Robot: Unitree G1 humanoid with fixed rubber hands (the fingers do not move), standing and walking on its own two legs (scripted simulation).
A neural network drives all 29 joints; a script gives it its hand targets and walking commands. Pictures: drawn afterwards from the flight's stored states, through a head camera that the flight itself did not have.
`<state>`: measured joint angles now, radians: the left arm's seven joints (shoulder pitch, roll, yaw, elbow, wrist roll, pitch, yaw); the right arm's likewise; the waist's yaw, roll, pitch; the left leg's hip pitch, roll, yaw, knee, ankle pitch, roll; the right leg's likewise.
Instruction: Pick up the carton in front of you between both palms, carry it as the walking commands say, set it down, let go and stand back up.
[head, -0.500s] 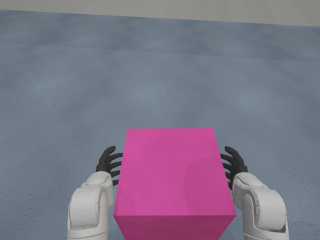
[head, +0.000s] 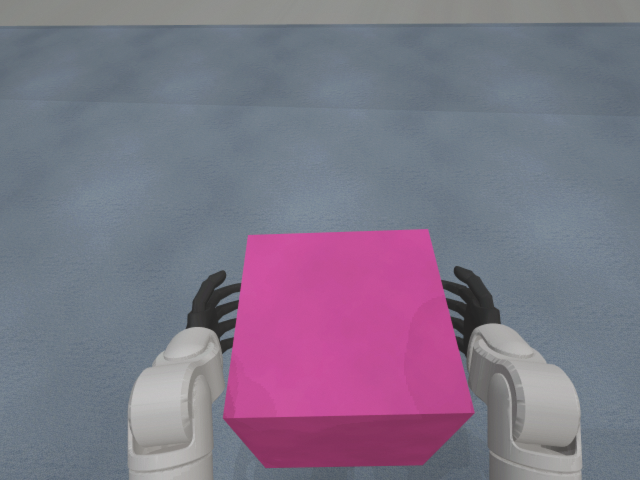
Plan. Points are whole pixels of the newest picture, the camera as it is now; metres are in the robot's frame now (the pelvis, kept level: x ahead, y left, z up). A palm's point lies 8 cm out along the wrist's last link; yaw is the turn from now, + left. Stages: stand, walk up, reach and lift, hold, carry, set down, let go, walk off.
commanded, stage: carry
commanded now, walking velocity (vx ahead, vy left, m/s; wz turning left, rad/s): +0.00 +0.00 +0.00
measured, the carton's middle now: (340, 357) +0.28 +0.00 +0.00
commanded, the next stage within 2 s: hold in 1.86 s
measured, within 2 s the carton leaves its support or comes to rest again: neither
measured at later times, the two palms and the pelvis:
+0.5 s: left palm (221, 263) +0.39 +0.15 +0.06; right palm (450, 266) +0.37 -0.14 +0.06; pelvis +0.12 +0.02 -0.01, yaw -3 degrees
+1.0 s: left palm (232, 300) +0.36 +0.15 +0.02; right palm (456, 303) +0.34 -0.15 +0.02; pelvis +0.07 +0.01 -0.02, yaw -3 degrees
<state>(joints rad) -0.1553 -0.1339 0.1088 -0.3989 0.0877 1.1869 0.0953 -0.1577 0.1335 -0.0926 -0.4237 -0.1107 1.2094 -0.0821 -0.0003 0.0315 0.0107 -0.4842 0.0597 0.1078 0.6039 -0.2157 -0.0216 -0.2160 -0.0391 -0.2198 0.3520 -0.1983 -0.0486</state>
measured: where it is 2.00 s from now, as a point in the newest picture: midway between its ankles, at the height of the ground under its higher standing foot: outside the picture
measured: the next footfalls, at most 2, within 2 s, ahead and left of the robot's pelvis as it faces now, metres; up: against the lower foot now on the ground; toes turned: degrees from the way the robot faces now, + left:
left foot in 0.06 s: +0.17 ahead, +0.14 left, +0.00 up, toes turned -18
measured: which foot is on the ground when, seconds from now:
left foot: up 0.00-0.04, down 0.06-1.00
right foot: down 0.00-1.00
